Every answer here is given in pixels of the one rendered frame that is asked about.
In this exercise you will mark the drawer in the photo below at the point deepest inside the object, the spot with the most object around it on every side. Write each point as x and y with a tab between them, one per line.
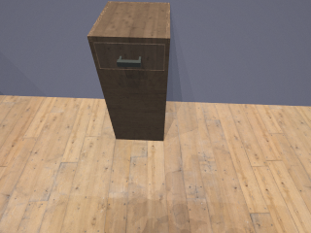
152	55

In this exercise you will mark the cabinet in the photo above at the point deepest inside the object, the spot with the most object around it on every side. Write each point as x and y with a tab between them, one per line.
135	98

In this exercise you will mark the handle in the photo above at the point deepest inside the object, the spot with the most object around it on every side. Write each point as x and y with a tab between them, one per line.
129	62

